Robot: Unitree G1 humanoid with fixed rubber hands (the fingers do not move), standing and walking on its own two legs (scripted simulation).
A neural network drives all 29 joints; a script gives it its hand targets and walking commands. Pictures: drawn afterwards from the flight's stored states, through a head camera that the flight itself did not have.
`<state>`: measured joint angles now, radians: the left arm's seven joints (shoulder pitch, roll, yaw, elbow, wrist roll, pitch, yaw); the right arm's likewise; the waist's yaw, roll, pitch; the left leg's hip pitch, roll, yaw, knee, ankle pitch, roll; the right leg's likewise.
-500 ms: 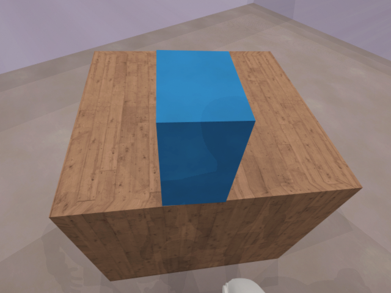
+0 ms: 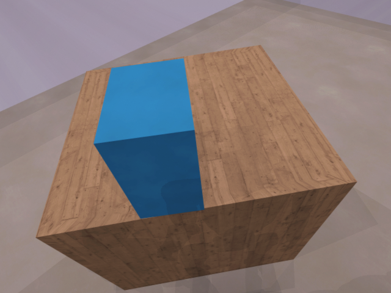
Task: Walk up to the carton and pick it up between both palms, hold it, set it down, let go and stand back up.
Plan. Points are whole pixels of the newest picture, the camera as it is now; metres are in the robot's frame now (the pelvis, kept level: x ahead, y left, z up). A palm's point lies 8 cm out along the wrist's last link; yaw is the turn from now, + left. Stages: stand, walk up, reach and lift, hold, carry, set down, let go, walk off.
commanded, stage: walk up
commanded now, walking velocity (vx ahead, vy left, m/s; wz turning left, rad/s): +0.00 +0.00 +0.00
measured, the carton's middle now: (160, 143) +0.43 +0.09 +0.07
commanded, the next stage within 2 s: stand in 1.86 s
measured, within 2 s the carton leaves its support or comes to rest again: neither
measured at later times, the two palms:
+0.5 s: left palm out of the picture -0.06 +0.29 -0.15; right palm out of the picture +0.03 -0.20 -0.14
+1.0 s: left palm out of the picture -0.01 +0.32 -0.14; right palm out of the picture +0.00 -0.11 -0.14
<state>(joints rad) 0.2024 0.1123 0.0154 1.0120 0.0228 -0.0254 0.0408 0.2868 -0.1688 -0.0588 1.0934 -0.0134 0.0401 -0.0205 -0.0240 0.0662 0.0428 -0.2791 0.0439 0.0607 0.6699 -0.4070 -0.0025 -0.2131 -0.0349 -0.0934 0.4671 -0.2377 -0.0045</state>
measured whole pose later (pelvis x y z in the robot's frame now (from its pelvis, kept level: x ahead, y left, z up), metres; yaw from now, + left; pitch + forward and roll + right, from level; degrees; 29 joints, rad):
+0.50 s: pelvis -0.01 +0.05 -0.01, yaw +2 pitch +0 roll -1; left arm 0.30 0.15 0.09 1.12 0.05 0.02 0.07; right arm 0.21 -0.21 -0.09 1.02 -0.03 0.06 0.00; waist 0.03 0.02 0.07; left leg -0.41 0.06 0.00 0.91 -0.42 -0.04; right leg -0.25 -0.12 -0.09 0.49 -0.23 0.07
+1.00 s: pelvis -0.01 +0.11 +0.00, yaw +0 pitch -1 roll +0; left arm 0.25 0.13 0.04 1.15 0.01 0.02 0.03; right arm 0.23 -0.13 -0.03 1.09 -0.02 0.00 -0.04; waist -0.03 0.00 0.05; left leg -0.19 0.01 0.06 0.43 -0.21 0.01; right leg -0.17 0.00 -0.04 0.48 -0.29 -0.01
